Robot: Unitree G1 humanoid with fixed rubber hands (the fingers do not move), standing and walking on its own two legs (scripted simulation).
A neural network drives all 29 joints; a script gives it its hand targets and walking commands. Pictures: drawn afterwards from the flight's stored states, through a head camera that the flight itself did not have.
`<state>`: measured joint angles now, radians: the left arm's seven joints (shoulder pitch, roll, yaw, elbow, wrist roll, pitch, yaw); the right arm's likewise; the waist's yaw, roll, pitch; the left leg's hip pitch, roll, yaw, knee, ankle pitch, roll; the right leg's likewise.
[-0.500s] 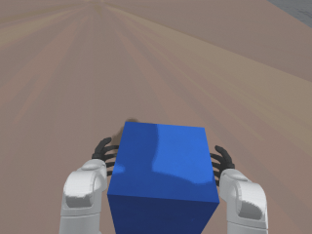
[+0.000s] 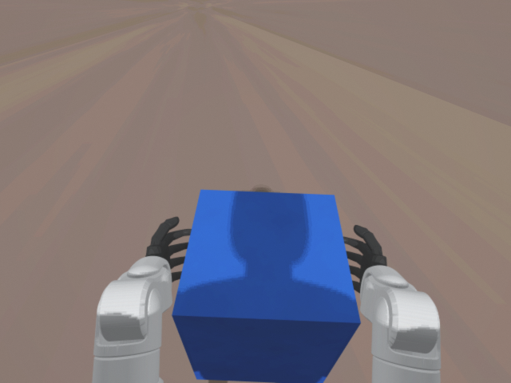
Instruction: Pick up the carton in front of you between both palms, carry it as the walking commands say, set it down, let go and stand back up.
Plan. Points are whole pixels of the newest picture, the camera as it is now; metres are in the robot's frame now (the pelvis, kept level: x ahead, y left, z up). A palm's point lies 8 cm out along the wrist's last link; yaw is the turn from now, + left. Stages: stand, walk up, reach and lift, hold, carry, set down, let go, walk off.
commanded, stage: carry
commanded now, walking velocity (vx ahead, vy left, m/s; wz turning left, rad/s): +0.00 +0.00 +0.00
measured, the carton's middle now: (263, 290) +0.28 +0.01 -0.01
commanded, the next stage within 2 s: none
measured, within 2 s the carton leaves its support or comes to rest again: neither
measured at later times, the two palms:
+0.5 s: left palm (195, 153) +0.53 +0.15 +0.06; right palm (346, 160) +0.51 -0.14 +0.07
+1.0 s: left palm (217, 144) +0.58 +0.12 +0.04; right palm (357, 152) +0.56 -0.18 +0.04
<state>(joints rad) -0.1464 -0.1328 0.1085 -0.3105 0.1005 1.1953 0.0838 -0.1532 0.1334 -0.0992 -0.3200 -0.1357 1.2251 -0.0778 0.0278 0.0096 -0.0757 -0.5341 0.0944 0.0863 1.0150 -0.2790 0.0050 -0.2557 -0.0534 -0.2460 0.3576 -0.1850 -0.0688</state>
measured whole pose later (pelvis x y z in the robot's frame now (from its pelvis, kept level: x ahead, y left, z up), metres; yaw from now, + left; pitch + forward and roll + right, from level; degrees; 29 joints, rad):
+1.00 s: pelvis +0.31 -0.02 -0.01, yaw -3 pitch +5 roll +2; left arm -0.09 -0.13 0.09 -0.11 0.17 0.97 0.04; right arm -0.11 0.13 -0.08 -0.10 -0.18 0.99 -0.04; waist 0.00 -0.02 -0.15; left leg -0.34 0.08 0.21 0.55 -0.20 0.00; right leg -0.09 -0.04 -0.12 0.47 -0.38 0.02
